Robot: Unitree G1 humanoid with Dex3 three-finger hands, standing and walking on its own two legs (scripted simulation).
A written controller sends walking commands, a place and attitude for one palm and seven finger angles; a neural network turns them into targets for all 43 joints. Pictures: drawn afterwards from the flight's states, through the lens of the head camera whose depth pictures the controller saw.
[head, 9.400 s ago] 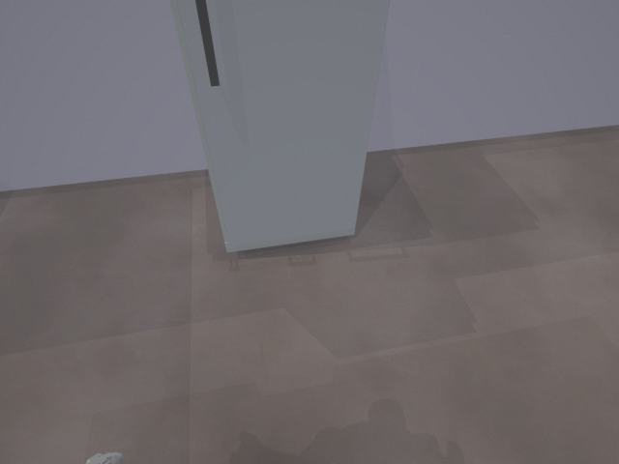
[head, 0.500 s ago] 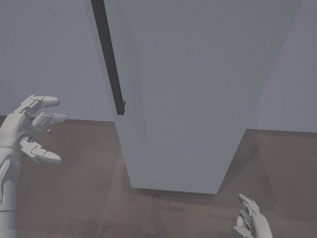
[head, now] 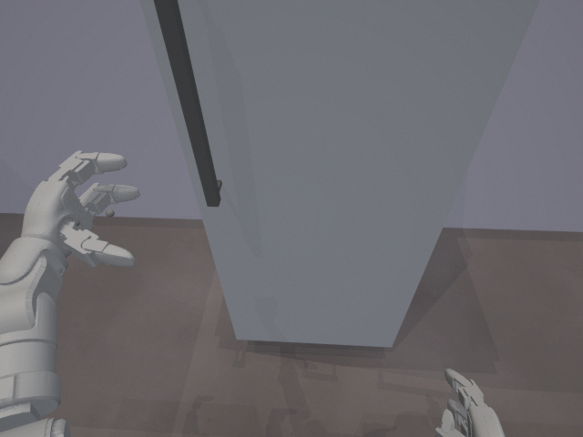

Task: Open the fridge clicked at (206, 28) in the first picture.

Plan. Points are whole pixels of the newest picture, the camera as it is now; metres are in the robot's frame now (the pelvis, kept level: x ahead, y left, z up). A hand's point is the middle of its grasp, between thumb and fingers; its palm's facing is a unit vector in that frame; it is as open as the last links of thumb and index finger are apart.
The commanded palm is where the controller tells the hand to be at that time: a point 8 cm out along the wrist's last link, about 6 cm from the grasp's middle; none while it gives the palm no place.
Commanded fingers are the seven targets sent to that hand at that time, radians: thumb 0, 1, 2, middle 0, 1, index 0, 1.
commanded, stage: move the hooked fingers beside the handle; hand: left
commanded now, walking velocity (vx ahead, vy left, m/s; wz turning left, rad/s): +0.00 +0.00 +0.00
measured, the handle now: (191, 84) +0.53 +0.20 +0.24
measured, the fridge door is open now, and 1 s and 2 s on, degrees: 0 0 0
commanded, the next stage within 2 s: feel for the door with the fingertips in 1.92 s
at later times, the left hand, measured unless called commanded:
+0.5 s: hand (121, 190) +0.38 +0.27 +0.16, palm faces +0.08 -1.00 -0.01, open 14.0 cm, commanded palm +0.36 +0.32 +0.16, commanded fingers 0.00 -0.50 0.30 -0.30 -1.20 -0.30 -1.20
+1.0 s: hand (151, 162) +0.45 +0.26 +0.16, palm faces +0.03 -1.00 +0.00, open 14.0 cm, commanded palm +0.43 +0.32 +0.15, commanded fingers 0.00 -0.50 0.30 -0.30 -1.20 -0.30 -1.20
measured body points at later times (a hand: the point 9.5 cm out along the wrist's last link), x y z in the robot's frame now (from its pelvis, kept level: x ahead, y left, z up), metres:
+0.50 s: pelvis +0.01 +0.00 +0.00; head +0.01 -0.01 +0.45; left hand +0.37 +0.33 +0.16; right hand +0.14 -0.25 -0.09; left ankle +0.00 +0.13 -0.74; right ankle +0.02 -0.12 -0.74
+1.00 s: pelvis +0.01 +0.01 -0.01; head +0.05 +0.01 +0.44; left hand +0.44 +0.32 +0.16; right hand +0.08 -0.26 -0.11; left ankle +0.00 +0.13 -0.74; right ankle +0.02 -0.12 -0.74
